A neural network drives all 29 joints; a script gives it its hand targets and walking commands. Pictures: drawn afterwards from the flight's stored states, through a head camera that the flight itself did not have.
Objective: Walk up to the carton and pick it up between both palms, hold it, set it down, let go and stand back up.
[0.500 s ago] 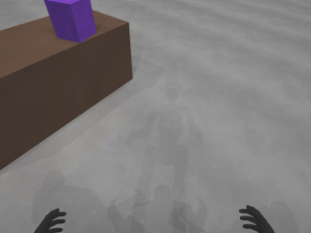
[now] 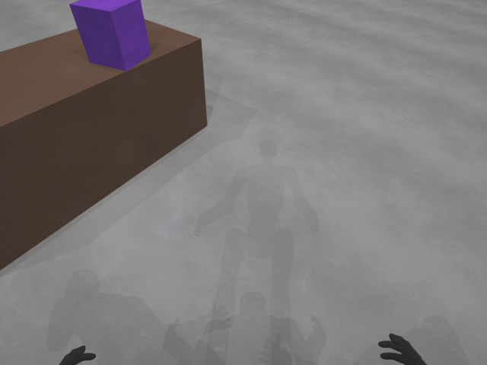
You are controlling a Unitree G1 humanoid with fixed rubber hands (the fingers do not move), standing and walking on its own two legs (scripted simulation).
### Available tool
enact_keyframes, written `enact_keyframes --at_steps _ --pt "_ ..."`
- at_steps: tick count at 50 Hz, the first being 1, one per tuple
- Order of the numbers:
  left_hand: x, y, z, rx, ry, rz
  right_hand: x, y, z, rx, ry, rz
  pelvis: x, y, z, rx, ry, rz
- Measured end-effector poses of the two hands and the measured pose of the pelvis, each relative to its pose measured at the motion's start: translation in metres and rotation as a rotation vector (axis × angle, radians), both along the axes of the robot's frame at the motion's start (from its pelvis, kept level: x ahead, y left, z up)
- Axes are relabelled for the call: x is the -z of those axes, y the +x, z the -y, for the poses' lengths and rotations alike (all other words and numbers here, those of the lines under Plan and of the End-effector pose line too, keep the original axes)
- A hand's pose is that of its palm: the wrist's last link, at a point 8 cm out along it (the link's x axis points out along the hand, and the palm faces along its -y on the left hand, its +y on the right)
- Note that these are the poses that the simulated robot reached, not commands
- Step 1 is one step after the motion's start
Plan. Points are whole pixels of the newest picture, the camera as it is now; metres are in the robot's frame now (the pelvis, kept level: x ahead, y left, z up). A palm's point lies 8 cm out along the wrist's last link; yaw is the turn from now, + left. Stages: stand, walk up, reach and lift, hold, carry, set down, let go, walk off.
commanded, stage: stand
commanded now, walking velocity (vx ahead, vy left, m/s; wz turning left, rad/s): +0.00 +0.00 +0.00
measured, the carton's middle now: (114, 31) +1.51 +0.55 -0.05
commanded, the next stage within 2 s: walk up in 1.48 s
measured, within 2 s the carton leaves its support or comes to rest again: neither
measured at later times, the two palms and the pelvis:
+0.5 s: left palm out of the picture +0.10 +0.30 -0.09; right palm out of the picture +0.11 -0.29 -0.09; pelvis +0.00 +0.00 +0.01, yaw +0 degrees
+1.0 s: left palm out of the picture +0.08 +0.29 -0.10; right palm out of the picture +0.08 -0.30 -0.10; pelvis +0.00 +0.00 +0.01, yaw +0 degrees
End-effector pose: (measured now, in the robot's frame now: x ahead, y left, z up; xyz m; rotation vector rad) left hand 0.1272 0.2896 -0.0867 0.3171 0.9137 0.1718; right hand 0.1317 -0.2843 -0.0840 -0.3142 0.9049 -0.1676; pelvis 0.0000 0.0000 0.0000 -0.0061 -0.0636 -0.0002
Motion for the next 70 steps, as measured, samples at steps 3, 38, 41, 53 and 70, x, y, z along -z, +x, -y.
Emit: enact_keyframes --at_steps 3,38,41,53,70 --pt "0.001 -0.002 -0.001 -0.003 0.001 -0.013 0.001 -0.002 0.001 0.004 0.0 -0.013 -0.001 0.0 0.0 0.0 0.0 0.0" --pt "0.011 -0.036 -0.006 -0.052 0.016 -0.169 0.015 -0.042 0.012 0.08 -0.002 -0.172 -0.009 -0.001 0.002 0.005 0.003 -0.006" --pt "0.012 -0.038 -0.005 -0.056 0.016 -0.176 0.015 -0.045 0.013 0.085 -0.003 -0.181 -0.009 -0.001 0.003 0.005 0.003 -0.006" --pt "0.013 -0.044 -0.003 -0.063 0.015 -0.198 0.017 -0.054 0.017 0.101 -0.004 -0.206 -0.01 -0.001 0.005 0.007 0.003 -0.008" --pt "0.013 -0.046 -0.001 -0.073 0.021 -0.215 0.019 -0.059 0.02 0.111 -0.003 -0.228 -0.011 0.001 0.008 0.009 0.003 -0.011"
